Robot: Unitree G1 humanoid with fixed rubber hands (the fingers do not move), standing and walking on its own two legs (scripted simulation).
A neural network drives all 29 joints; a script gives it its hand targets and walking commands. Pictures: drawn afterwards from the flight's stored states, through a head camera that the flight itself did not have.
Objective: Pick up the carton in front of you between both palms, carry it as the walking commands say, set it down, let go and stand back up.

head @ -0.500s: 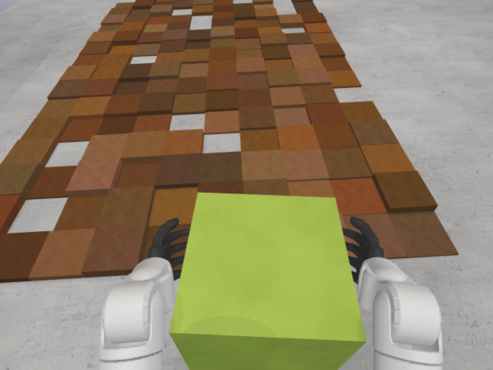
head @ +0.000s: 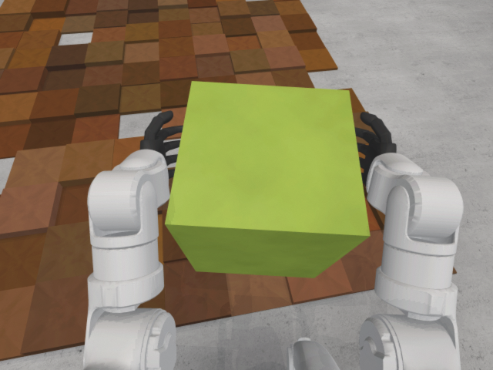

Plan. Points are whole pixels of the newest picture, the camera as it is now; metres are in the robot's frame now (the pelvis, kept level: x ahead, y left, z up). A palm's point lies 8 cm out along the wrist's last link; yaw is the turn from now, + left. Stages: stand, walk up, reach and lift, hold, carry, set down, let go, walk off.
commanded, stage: carry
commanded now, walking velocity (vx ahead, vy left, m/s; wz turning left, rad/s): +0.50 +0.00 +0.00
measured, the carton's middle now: (261, 193) +0.38 -0.01 +0.07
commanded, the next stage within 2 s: none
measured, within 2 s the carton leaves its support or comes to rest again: neither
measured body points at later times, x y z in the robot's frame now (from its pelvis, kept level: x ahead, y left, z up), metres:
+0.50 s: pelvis +0.34 -0.03 +0.01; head +0.45 -0.04 +0.44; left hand +0.73 +0.15 +0.13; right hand +0.76 -0.15 +0.13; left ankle +0.39 +0.11 -0.65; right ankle +0.29 -0.10 -0.73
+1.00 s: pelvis +0.68 -0.03 +0.04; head +0.73 -0.05 +0.48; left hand +1.08 +0.11 +0.21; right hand +1.09 -0.19 +0.21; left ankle +0.58 +0.10 -0.60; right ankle +0.75 -0.09 -0.68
